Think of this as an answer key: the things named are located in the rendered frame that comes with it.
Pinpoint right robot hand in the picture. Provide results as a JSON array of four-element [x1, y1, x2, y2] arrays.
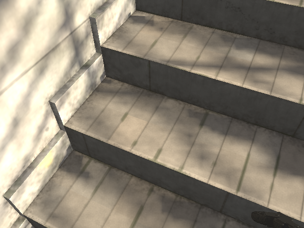
[[251, 211, 304, 228]]

